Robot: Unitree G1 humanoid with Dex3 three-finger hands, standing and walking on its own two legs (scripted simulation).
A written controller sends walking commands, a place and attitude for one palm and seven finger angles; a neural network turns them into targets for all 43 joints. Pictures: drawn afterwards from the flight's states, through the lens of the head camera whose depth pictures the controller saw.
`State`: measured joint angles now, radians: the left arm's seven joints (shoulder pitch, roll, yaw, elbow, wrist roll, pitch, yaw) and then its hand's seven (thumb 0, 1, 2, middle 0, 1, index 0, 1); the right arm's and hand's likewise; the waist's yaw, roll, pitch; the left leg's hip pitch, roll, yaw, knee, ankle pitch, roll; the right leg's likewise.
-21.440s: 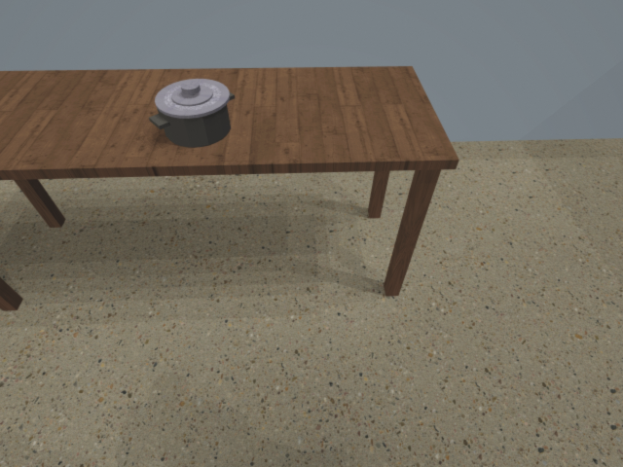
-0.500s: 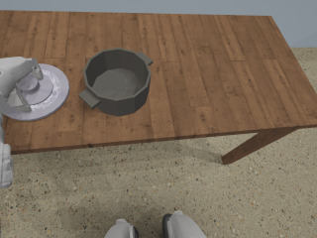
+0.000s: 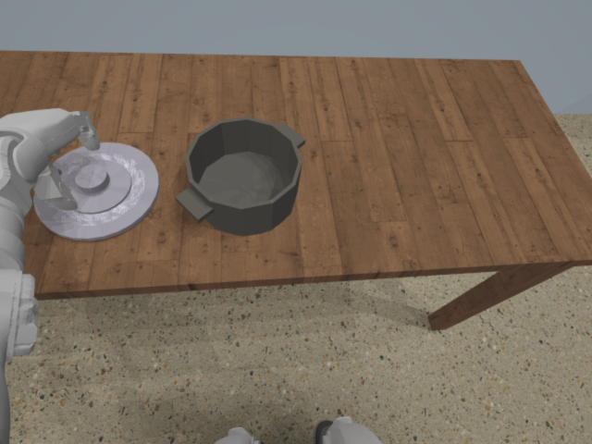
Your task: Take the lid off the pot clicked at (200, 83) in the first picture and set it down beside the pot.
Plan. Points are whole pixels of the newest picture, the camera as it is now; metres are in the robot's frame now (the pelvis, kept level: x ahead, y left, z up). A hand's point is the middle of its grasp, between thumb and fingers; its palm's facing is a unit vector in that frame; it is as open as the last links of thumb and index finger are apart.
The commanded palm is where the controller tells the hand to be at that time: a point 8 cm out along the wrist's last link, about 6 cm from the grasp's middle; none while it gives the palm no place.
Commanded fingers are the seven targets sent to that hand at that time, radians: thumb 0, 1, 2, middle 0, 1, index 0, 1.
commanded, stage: raise the empty hand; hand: left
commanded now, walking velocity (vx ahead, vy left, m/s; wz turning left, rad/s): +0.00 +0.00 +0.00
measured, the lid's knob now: (92, 178) +0.51 +0.28 -0.03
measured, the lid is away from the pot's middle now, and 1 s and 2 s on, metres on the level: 0.23 0.23 0.23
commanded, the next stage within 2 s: draw the hand back to the body in 0.90 s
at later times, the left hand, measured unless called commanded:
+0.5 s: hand (41, 147) +0.47 +0.29 +0.09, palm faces -0.42 -0.10 -0.90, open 10.9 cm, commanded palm +0.50 +0.28 +0.15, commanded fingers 0.00 0.07 0.47 -0.29 -0.96 -0.29 -0.96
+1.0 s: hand (21, 124) +0.47 +0.29 +0.13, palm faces -0.43 -0.09 -0.90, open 10.9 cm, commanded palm +0.49 +0.28 +0.18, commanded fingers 0.00 0.07 0.47 -0.29 -0.96 -0.29 -0.96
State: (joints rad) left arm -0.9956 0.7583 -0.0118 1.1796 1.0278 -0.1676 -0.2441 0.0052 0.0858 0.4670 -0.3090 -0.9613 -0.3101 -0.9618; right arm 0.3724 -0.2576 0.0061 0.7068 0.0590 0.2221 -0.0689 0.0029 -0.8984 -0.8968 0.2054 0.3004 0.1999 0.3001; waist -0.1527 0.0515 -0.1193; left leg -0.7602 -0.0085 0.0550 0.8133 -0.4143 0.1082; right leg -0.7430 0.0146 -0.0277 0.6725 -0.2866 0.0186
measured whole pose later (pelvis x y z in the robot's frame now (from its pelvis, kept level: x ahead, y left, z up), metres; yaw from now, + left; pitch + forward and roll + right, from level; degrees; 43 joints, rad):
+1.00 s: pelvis +0.01 -0.01 +0.02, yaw +1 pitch +14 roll -3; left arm -1.05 0.78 -0.05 1.15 0.99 -0.15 -0.37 0.01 0.08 0.47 -0.31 -0.96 -0.31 -0.96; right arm 0.35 -0.28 0.00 0.71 0.08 0.18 -0.08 0.01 -0.90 -0.90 0.20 0.30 0.20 0.30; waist -0.12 0.04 -0.09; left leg -0.52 -0.03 0.06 0.60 -0.33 0.10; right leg -0.52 0.00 -0.01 0.50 -0.23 0.03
